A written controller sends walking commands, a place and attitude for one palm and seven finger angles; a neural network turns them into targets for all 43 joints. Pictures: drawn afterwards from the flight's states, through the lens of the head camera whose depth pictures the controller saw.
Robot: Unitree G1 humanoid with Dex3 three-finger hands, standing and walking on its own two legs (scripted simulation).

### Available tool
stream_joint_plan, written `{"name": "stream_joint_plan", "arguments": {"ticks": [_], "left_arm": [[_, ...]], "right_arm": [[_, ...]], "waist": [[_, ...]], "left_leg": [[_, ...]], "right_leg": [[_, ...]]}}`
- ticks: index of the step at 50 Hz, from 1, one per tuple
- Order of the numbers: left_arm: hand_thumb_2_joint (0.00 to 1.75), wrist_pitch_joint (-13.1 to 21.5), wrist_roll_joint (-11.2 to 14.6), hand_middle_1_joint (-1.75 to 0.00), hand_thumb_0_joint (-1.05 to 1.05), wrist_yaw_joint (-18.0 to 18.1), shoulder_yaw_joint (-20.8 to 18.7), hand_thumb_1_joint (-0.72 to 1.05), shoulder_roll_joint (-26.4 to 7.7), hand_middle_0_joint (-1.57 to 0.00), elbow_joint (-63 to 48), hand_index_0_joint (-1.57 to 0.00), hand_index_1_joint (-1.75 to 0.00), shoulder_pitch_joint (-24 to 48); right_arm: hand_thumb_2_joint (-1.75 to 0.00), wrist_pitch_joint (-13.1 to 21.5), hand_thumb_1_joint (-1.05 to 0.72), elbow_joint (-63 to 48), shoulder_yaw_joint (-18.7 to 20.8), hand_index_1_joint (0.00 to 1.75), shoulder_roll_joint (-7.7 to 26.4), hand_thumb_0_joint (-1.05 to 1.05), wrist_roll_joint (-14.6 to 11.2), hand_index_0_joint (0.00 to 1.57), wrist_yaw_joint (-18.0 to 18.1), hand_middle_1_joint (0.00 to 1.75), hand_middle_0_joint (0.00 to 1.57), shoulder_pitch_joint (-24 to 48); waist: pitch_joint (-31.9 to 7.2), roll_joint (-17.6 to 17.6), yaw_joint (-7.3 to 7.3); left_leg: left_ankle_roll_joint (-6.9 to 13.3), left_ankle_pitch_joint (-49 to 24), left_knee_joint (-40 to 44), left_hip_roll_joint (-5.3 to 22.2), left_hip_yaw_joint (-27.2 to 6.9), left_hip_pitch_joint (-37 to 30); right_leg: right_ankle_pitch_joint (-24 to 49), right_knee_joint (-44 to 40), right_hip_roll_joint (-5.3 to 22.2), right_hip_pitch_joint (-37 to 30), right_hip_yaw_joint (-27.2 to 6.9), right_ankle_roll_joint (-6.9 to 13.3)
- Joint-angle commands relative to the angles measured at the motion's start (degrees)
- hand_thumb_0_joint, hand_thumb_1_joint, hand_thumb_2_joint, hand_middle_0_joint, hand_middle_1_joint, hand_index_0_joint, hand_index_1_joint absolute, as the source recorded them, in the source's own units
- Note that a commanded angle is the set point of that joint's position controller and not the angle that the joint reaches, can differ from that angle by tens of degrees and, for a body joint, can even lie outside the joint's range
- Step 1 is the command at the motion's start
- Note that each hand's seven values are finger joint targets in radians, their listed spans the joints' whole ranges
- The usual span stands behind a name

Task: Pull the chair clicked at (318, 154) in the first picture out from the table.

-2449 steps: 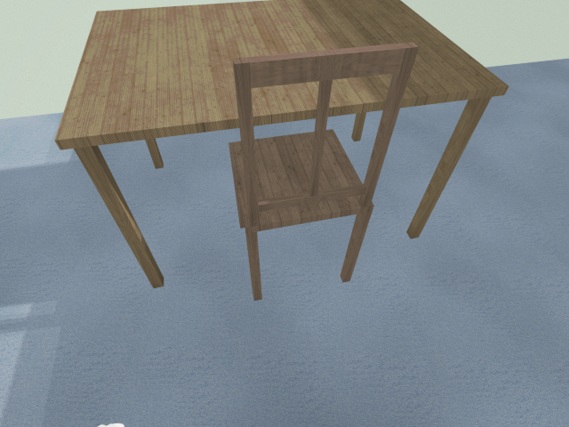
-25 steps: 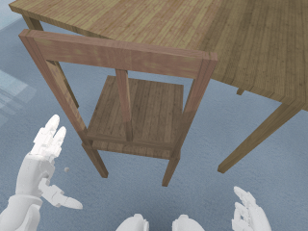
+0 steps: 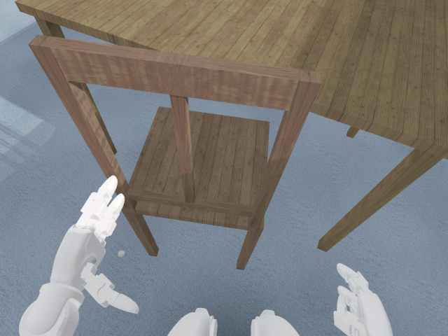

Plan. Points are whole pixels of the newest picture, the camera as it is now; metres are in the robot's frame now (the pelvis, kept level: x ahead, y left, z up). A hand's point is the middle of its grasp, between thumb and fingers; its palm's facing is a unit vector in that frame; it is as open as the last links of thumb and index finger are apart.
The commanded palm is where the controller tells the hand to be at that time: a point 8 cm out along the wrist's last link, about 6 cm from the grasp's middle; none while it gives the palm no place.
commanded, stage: aim the fingers beside a spindle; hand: left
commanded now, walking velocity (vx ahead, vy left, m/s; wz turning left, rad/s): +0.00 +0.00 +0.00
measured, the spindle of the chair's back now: (185, 160) +0.43 +0.11 +0.03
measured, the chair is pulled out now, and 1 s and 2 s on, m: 0.15 0.15 0.15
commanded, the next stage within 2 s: none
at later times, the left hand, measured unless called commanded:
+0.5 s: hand (144, 242) +0.26 +0.15 +0.03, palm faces -0.06 -1.00 -0.04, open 16.9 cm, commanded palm +0.24 +0.20 +0.02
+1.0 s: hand (176, 243) +0.27 +0.10 +0.01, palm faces -0.09 -1.00 -0.03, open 16.9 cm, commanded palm +0.26 +0.17 +0.01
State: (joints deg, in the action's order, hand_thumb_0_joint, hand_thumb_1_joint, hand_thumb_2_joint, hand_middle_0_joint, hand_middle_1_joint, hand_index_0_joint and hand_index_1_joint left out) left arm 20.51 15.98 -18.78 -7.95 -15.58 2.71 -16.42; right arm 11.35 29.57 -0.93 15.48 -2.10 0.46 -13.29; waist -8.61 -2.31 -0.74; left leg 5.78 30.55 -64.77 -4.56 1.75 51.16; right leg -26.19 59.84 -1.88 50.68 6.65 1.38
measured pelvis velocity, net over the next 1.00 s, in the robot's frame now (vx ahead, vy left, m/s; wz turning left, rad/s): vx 0.01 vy -0.05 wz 0.00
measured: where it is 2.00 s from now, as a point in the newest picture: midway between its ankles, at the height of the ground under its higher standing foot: outside the picture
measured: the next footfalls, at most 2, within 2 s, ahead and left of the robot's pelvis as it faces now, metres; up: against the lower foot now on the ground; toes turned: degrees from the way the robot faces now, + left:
none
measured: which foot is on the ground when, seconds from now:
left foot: down 0.00-1.00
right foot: down 0.00-1.00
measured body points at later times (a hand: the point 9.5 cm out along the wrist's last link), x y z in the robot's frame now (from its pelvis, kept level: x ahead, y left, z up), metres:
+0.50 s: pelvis +0.00 -0.02 -0.01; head +0.09 -0.01 +0.43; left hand +0.26 +0.21 +0.03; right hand +0.18 -0.26 -0.10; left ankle +0.00 +0.02 -0.66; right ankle +0.03 -0.11 -0.66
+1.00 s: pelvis +0.01 -0.05 -0.02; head +0.11 -0.04 +0.42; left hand +0.27 +0.16 +0.01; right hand +0.18 -0.29 -0.11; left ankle +0.00 +0.02 -0.66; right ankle +0.03 -0.11 -0.66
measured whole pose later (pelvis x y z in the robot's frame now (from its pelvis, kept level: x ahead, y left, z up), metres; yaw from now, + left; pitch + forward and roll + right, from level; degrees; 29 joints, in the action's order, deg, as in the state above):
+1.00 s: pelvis +0.01 -0.05 -0.02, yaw +0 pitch +21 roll -2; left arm 26.0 12.9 -11.1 -3.0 -13.3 6.3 -12.1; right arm 7.6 29.4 -1.2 14.7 -1.5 -0.4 -11.6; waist -9.5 -1.8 -1.6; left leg 4.4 33.6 -71.1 -2.8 1.0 58.5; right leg -29.8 67.3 -3.4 59.0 8.1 5.7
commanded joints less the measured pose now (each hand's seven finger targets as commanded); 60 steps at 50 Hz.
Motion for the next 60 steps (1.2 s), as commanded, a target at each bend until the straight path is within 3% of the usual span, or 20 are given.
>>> {"name": "stream_joint_plan", "arguments": {"ticks": [1,2,7,9,11,14,16,20,23,27,31,32,38,42,46,50,53,55,57,60], "left_arm": [[0.3,7.97,0.67,-0.08,0.0,4.4,-9.67,-0.5,-11.33,-0.06,-14.19,-0.06,-0.08,4.57],[0.3,7.88,0.84,-0.08,0.0,4.44,-7.13,-0.5,-8.06,-0.06,-12.4,-0.06,-0.08,3.6],[0.3,5.08,0.35,-0.08,0.0,2.05,-1.97,-0.5,-4.18,-0.06,-5.45,-0.06,-0.08,5.0],[0.3,4.2,0.58,-0.08,0.0,1.14,-1.15,-0.5,-4.23,-0.06,-6.21,-0.06,-0.08,7.5],[0.3,4.91,0.41,-0.08,0.0,1.16,-0.99,-0.5,-5.49,-0.06,-10.48,-0.06,-0.08,10.96],[0.3,6.81,0.65,-0.08,0.0,3.25,-4.15,-0.5,-8.33,-0.06,-14.89,-0.06,-0.08,9.44],[0.3,8.0,0.17,-0.08,0.0,5.04,-6.49,-0.5,-10.39,-0.06,-13.85,-0.06,-0.08,7.6],[0.3,7.69,-0.35,-0.08,0.0,5.93,-2.63,-0.5,-4.83,-0.06,-7.32,-0.06,-0.08,5.57],[0.3,6.04,-0.74,-0.08,0.0,4.72,-0.69,-0.5,-3.34,-0.06,-3.45,-0.06,-0.08,5.27],[0.3,6.42,-0.37,-0.08,0.0,3.79,-0.51,-0.5,-4.97,-0.06,-8.59,-0.06,-0.08,7.59],[0.3,9.89,-1.03,-0.08,0.0,6.43,-2.28,-0.5,-8.06,-0.06,-14.42,-0.06,-0.08,11.25],[0.3,10.55,-1.29,-0.08,0.0,7.03,-1.14,-0.5,-6.27,-0.06,-14.38,-0.06,-0.08,10.16],[0.3,8.13,-2.55,-0.08,0.0,7.46,0.85,-0.5,-2.7,-0.06,-1.44,-0.06,-0.08,7.55],[0.3,6.83,-2.0,-0.08,0.0,5.66,0.24,-0.5,-4.02,-0.06,-3.33,-0.06,-0.08,8.27],[0.3,10.23,-1.58,-0.08,0.0,7.45,-0.68,-0.5,-6.32,-0.06,-13.4,-0.06,-0.08,12.56],[0.3,12.05,-2.22,-0.08,0.0,9.6,-0.3,-0.5,-4.48,-0.06,-8.47,-0.06,-0.08,11.45],[0.3,10.11,-2.64,-0.08,0.0,8.57,0.64,-0.5,-2.07,-0.06,0.83,-0.06,-0.08,8.03],[0.3,8.55,-2.81,-0.08,0.0,7.01,2.71,-0.5,-0.47,-0.06,2.61,-0.06,-0.08,8.07],[0.3,7.9,-2.92,-0.08,0.0,5.91,5.22,-0.5,0.86,-0.06,0.66,-0.06,-0.08,9.42],[0.3,9.84,-2.48,-0.08,0.0,7.21,3.75,-0.5,-2.18,-0.06,-9.59,-0.06,-0.08,11.87]], "right_arm": [[-0.9,2.42,-0.9,-6.92,3.72,0.3,8.6,0.0,0.45,0.2,0.47,0.3,0.2,1.06],[-0.9,2.11,-0.9,-7.4,3.33,0.3,8.14,0.0,0.52,0.2,0.34,0.3,0.2,1.59],[-0.9,1.01,-0.9,-8.06,3.39,0.3,8.94,0.0,-0.37,0.2,0.41,0.3,0.2,1.64],[-0.9,1.03,-0.9,-8.34,3.57,0.3,9.16,0.0,-0.58,0.2,0.82,0.3,0.2,1.36],[-0.9,1.51,-0.9,-8.36,3.54,0.3,9.25,0.0,-0.5,0.2,1.16,0.3,0.2,1.36],[-0.9,1.83,-0.9,-8.09,3.62,0.3,8.67,0.0,-0.02,0.2,1.01,0.3,0.2,0.81],[-0.9,1.54,-0.9,-7.37,3.45,0.3,8.46,0.0,0.3,0.2,0.85,0.3,0.2,0.72],[-0.9,0.43,-0.9,-7.32,2.95,0.3,7.88,0.0,0.31,0.2,0.09,0.3,0.2,1.73],[-0.9,-0.27,-0.9,-7.84,3.08,0.3,8.3,0.0,-0.08,0.2,0.01,0.3,0.2,1.86],[-0.9,-0.2,-0.9,-8.81,3.13,0.3,8.2,0.0,-0.25,0.2,0.34,0.3,0.2,1.78],[-0.9,0.27,-0.9,-7.75,2.97,0.3,7.75,0.0,0.46,0.2,0.6,0.3,0.2,1.26],[-0.9,0.33,-0.9,-7.71,2.85,0.3,7.29,0.0,0.67,0.2,0.37,0.3,0.2,1.61],[-0.9,-1.1,-0.9,-7.19,2.72,0.3,7.69,0.0,0.39,0.2,-0.53,0.3,0.2,2.11],[-0.9,-1.68,-0.9,-8.58,2.84,0.3,7.65,0.0,-0.12,0.2,-0.35,0.3,0.2,2.18],[-0.9,-0.94,-0.9,-8.4,2.77,0.3,6.87,0.0,0.38,0.2,-0.15,0.3,0.2,1.86],[-0.9,-0.64,-0.9,-6.59,2.51,0.3,6.57,0.0,0.82,0.2,-0.59,0.3,0.2,1.68],[-0.9,-1.41,-0.9,-6.13,2.61,0.3,7.1,0.0,0.58,0.2,-1.06,0.3,0.2,1.87],[-0.9,-1.92,-0.9,-6.9,2.76,0.3,7.49,0.0,0.09,0.2,-1.18,0.3,0.2,2.3],[-0.9,-2.06,-0.9,-7.91,2.87,0.3,7.46,0.0,-0.16,0.2,-1.24,0.3,0.2,2.18],[-0.9,-1.69,-0.9,-8.73,3.15,0.3,7.08,0.0,0.13,0.2,-0.92,0.3,0.2,1.64]], "waist": [[-13.47,-4.65,1.03],[-12.74,-4.59,0.61],[-11.86,-0.05,-1.35],[-13.88,0.69,-1.58],[-16.15,-1.71,-1.42],[-19.68,-3.23,0.16],[-19.34,-2.74,0.65],[-14.04,-0.62,-0.62],[-13.12,1.53,-1.14],[-17.38,-0.19,-0.64],[-19.79,-2.38,-0.67],[-20.16,-3.57,-0.31],[-14.52,3.06,-1.8],[-18.24,2.49,-0.75],[-23.39,-1.83,-0.62],[-19.48,0.69,-1.8],[-15.84,4.48,-2.23],[-15.4,3.96,-2.09],[-17.64,2.7,-2.23],[-23.46,-0.91,-0.83]], "left_leg": [[-10.68,-22.05,13.51,7.1,-15.35,-15.69],[-10.1,-20.8,13.01,6.56,-14.0,-13.99],[-8.25,-15.35,10.96,5.91,-11.84,-8.06],[-7.8,-14.32,10.5,5.76,-11.91,-8.06],[-8.16,-16.7,10.31,6.1,-12.93,-10.64],[-8.98,-22.9,10.2,6.2,-12.99,-14.07],[-8.89,-24.49,9.38,6.04,-12.03,-12.66],[-7.84,-18.52,8.54,5.6,-10.56,-7.15],[-6.64,-14.92,7.72,4.97,-8.88,-3.4],[-5.83,-15.8,6.9,4.56,-8.15,-3.97],[-6.07,-19.81,5.75,4.92,-8.57,-6.4],[-6.11,-20.75,5.7,4.78,-8.35,-6.86],[-4.33,-12.69,3.47,4.16,-6.42,2.73],[-3.69,-12.97,2.66,3.81,-5.35,4.05],[-3.8,-18.45,2.08,4.1,-5.56,-0.31],[-3.85,-16.93,0.99,4.13,-5.68,2.67],[-3.79,-13.21,-0.05,3.95,-5.09,7.85],[-3.69,-11.95,0.06,3.81,-4.91,8.31],[-3.4,-13.03,0.05,3.91,-4.98,6.69],[-3.55,-17.42,0.93,4.03,-5.56,1.49]], "right_leg": [[5.73,-1.57,0.85,-0.7,-3.27,0.62],[5.43,-1.86,0.94,-1.21,-3.04,0.69],[4.34,-2.78,0.99,-2.21,-3.23,0.59],[4.37,-3.13,1.03,-2.97,-3.7,0.41],[5.31,-2.35,1.07,-2.43,-3.95,0.5],[7.74,-1.9,1.02,-3.45,-4.08,0.68],[8.83,-1.42,0.74,-3.92,-4.02,0.86],[6.6,-1.33,0.89,-2.47,-3.67,0.71],[5.89,-2.06,0.93,-3.69,-4.17,0.78],[7.6,-2.48,1.17,-6.87,-5.47,0.91],[9.99,-1.08,0.95,-6.13,-5.64,1.05],[10.67,-0.87,1.05,-6.27,-5.77,1.06],[7.58,-1.46,1.34,-5.88,-6.98,0.48],[8.85,-2.58,1.95,-10.94,-9.64,0.39],[15.27,-1.04,1.84,-12.51,-9.56,0.49],[14.49,-0.71,1.77,-10.32,-9.68,0.25],[11.87,-1.1,2.09,-9.51,-10.65,-0.23],[10.17,-1.48,2.39,-8.9,-11.02,-0.31],[11.28,-1.22,2.6,-9.17,-11.04,-0.59],[15.38,-0.07,2.42,-11.35,-9.86,0.25]]}}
